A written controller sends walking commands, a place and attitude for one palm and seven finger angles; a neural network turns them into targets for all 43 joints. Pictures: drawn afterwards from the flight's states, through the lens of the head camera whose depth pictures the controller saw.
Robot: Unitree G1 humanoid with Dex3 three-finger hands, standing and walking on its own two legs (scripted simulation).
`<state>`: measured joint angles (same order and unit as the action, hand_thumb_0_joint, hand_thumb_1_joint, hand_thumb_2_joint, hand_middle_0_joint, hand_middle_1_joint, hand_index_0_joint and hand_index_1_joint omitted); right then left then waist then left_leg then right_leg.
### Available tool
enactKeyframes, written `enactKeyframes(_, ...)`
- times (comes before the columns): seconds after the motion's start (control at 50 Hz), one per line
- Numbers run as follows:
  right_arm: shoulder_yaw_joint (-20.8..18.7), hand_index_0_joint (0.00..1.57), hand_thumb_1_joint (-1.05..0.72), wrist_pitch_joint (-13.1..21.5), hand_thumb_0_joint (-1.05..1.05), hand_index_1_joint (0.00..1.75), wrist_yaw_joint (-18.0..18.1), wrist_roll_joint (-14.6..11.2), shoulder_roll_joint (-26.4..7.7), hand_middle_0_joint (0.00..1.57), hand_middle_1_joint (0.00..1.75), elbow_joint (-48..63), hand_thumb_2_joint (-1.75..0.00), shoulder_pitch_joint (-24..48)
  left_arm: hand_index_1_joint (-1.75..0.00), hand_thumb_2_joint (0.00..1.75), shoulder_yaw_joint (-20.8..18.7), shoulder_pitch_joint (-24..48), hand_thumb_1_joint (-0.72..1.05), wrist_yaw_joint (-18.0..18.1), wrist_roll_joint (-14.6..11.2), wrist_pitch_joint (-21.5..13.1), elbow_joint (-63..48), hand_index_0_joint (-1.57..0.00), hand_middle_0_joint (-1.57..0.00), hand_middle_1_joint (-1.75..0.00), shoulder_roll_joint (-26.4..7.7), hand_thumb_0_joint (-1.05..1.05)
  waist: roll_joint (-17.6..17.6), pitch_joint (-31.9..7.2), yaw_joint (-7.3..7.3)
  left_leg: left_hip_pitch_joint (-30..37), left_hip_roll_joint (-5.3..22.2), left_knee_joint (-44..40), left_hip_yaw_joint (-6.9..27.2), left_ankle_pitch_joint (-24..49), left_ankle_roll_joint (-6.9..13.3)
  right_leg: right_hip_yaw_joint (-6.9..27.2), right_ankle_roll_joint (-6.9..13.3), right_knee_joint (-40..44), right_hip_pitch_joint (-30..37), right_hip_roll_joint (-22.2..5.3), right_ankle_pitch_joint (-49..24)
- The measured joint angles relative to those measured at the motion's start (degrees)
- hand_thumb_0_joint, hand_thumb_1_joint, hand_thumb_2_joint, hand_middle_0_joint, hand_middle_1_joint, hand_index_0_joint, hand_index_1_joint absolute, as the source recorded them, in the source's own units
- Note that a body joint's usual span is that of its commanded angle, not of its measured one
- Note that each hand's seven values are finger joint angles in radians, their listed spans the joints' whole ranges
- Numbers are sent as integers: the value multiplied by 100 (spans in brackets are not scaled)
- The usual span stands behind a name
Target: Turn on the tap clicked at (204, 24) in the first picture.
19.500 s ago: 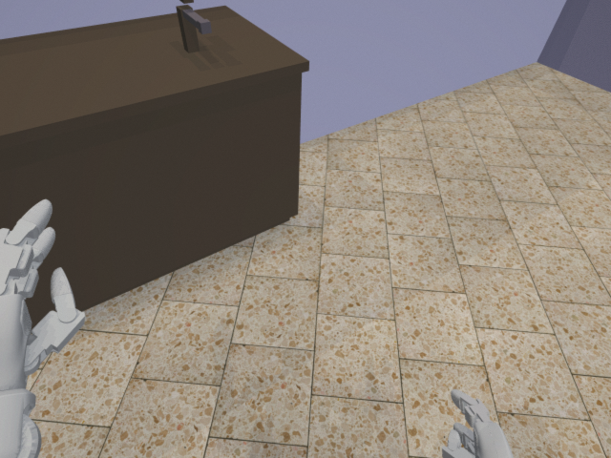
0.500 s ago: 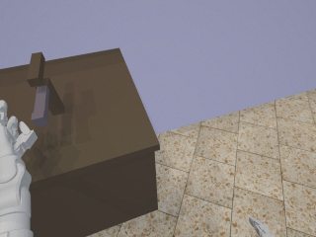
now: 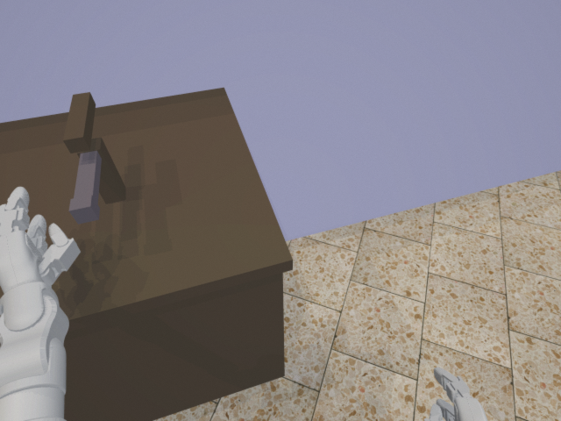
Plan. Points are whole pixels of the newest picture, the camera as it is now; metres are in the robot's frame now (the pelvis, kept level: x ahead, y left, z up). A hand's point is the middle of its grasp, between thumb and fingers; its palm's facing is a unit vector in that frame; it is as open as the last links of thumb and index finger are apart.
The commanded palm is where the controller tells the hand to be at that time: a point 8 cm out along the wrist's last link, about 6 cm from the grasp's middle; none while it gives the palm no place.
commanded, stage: push the lever round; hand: left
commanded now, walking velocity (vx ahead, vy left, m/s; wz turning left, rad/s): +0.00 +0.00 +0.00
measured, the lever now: (85, 209) +0.35 +0.31 +0.13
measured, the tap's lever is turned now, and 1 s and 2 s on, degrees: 0 14 30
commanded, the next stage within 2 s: none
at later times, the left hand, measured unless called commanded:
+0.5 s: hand (90, 236) +0.32 +0.30 +0.11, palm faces +0.60 -0.80 -0.08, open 7.8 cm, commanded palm +0.28 +0.32 +0.11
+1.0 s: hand (115, 229) +0.34 +0.27 +0.11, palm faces +0.65 -0.75 -0.06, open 7.8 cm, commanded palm +0.29 +0.29 +0.11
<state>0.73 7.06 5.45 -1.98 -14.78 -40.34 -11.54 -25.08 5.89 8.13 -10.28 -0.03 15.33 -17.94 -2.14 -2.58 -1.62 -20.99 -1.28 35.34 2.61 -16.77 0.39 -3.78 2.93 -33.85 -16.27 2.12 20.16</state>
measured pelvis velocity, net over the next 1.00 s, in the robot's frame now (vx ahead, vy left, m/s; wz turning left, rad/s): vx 0.00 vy -0.01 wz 0.00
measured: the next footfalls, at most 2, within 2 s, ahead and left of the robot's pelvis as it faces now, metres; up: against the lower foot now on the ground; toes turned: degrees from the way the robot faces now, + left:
none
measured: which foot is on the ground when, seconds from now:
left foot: down 0.00-1.00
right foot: down 0.00-1.00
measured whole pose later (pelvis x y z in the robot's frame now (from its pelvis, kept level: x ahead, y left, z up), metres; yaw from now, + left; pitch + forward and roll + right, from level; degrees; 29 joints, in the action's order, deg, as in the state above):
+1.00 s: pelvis +0.00 -0.01 +0.00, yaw +0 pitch +3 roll +0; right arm 0.7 3.9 4.3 -0.8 -13.9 -40.7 -10.6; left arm -19.5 12.0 22.3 -6.0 0.7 17.2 -11.9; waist -2.2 -3.6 -0.3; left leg -22.2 -0.7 36.5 2.8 -16.9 -0.1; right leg -3.9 3.4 -34.9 -17.5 2.7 20.2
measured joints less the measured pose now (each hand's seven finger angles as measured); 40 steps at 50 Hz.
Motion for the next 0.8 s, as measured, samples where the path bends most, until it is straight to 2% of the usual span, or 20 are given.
enactKeyframes(0.14, 10, 20, -90, -15, 1, 30, -44, 54, 45, 21, 30, -5, -90, 51, -15, 90, 116, 90, 90, 183, 121, -187, -114, -15, -15, -15, 89, 1, 24, -13, 48, -34, 23, 53, -11, -14, -18, 11, 18, -60, -46, 21, 10)
enactKeyframes(0.3, 51, 20, -90, -133, 1, 30, 2, -4, 32, 21, 30, 15, -90, -41, -15, 90, 119, 239, 90, 222, 68, 131, 152, -15, -16, -15, -13, 1, -6, -10, 89, 13, 48, -12, -8, 25, -35, 12, 38, 4, -2, 46, -33)
enactKeyframes(0.46, 8, 20, -90, -155, 1, 30, -27, 32, -1, 21, 30, -75, -90, -86, -15, 91, 101, 318, 91, 353, 130, -122, 221, -15, -16, -15, 73, 2, -1, 20, 96, -91, 67, 57, 6, 18, -53, -4, 56, -62, -103, 66, -26)
enactKeyframes(0.6, -7, 20, -90, -161, 1, 30, -1, 12, -25, 21, 30, -108, -90, -103, -15, 92, 215, 390, 92, 388, 134, -142, 298, -15, -15, -15, 117, 2, -33, 15, 100, -98, 67, 80, 27, 12, -56, -24, 59, -68, -97, 69, -22)
enactKeyframes(0.8, 1, 20, -90, -172, 1, 30, -49, 55, 15, 21, 30, -91, -90, 7, -15, 92, 438, 570, 92, 907, 267, -113, 285, -15, -15, -15, 384, 1, -30, -12, 105, -153, 50, 109, 47, 17, -54, -46, 55, -107, -148, 53, -11)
